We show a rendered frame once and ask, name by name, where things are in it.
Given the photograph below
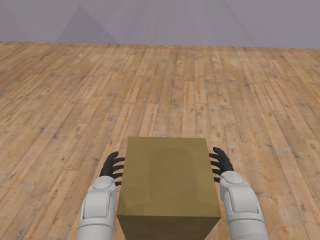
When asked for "left robot forearm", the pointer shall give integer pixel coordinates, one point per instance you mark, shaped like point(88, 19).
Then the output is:
point(96, 218)

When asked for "right robot forearm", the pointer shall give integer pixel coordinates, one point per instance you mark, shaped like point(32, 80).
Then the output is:
point(242, 208)

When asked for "robot left hand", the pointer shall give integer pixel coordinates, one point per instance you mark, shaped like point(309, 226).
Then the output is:
point(108, 167)

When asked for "carton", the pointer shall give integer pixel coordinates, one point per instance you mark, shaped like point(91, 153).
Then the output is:
point(168, 190)

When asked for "robot right hand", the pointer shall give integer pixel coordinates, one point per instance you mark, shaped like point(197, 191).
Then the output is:
point(223, 164)

